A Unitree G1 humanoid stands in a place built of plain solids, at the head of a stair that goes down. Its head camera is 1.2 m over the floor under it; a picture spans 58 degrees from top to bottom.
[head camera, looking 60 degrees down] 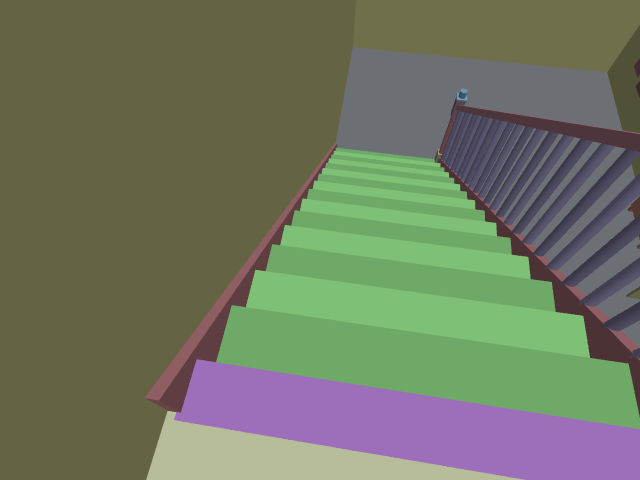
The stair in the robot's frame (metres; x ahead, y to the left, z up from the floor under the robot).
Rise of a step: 0.21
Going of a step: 0.24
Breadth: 1.31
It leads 9 degrees to the right of straight ahead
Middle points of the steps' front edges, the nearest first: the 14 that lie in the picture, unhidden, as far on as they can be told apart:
0.21 -0.29 0.00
0.45 -0.34 -0.20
0.69 -0.38 -0.41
0.93 -0.42 -0.62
1.17 -0.45 -0.83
1.40 -0.49 -1.03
1.64 -0.53 -1.24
1.88 -0.56 -1.45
2.12 -0.60 -1.66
2.36 -0.64 -1.86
2.59 -0.67 -2.07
2.83 -0.71 -2.28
3.07 -0.75 -2.49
3.31 -0.78 -2.70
